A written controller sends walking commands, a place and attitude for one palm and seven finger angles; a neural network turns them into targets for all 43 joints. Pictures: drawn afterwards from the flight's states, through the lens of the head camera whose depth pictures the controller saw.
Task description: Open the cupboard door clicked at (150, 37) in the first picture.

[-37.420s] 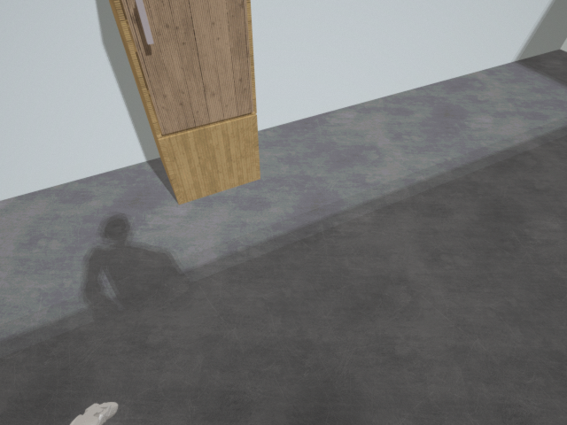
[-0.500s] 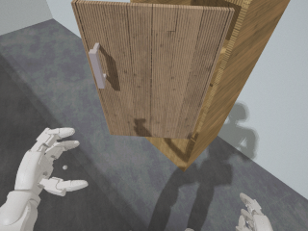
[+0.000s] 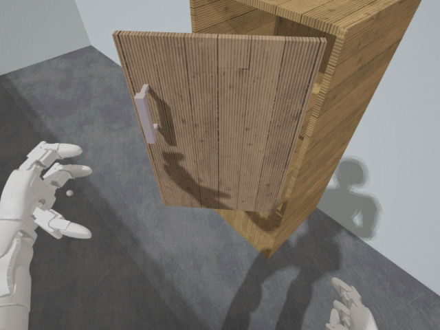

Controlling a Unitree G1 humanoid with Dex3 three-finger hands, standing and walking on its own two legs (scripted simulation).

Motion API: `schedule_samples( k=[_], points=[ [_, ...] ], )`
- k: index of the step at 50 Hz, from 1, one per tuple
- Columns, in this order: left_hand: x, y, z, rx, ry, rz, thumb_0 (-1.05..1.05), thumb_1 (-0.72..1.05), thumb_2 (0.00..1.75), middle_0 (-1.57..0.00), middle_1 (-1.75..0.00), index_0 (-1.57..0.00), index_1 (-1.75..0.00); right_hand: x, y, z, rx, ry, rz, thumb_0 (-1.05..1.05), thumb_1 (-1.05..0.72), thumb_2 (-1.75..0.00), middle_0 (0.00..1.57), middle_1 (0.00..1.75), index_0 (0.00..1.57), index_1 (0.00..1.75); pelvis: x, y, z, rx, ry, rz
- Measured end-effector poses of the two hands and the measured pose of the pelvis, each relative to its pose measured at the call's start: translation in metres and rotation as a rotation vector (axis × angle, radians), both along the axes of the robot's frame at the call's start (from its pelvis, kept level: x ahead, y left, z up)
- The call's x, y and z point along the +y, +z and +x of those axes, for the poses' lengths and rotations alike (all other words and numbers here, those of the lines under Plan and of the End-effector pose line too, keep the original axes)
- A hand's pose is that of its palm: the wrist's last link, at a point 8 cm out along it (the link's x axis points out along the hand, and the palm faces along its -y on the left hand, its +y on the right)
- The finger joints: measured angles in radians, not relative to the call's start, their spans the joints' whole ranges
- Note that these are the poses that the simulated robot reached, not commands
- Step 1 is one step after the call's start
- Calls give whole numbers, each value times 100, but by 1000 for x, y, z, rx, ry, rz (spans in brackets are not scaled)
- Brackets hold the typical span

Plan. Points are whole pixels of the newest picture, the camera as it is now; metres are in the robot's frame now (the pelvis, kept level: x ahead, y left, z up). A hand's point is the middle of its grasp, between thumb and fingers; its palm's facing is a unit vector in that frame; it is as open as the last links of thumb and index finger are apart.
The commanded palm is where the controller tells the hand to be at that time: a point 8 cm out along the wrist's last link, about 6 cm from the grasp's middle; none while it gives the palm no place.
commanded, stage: raise the hand with hooked fingers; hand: left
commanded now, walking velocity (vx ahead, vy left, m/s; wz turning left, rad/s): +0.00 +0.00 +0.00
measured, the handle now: (148, 114) +0.53 +0.21 +0.10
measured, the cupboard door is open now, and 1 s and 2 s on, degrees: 42 42 42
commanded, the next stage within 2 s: move the hooked fingers beside the handle in 0.52 s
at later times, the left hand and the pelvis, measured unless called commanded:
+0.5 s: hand (85, 191) +0.30 +0.26 +0.12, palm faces +0.08 -1.00 -0.06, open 14.0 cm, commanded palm +0.26 +0.30 +0.12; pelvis +0.00 -0.02 +0.00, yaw -1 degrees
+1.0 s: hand (96, 167) +0.35 +0.26 +0.11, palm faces +0.04 -1.00 -0.03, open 14.0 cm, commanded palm +0.31 +0.31 +0.11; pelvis -0.01 -0.01 +0.00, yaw -1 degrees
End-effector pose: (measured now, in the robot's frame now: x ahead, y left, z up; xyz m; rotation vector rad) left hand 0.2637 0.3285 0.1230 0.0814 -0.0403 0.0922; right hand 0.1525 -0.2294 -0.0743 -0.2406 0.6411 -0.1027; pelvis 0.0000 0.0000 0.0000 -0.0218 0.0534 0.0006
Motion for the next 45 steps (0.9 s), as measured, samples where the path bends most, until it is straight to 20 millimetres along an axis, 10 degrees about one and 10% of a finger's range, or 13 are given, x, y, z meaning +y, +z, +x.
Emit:
schedule_samples(
  k=[34, 45],
  points=[
    [-21, -5, 5, 35, -7, -38, -1, -50, 30, -30, -120, -30, -120, -27, 2, -8, -8, -51, 0, 1, -90, -90, 21, 30, 20, 30, -16, 3, -5, -9, -16, 16],
    [-17, -5, 42, 44, -29, -38, -1, -50, 30, -30, -120, -30, -120, -31, -6, -27, 63, -74, -30, 1, -90, -90, 21, 30, 20, 30, -13, 1, -10, 13, -12, 14]
  ],
)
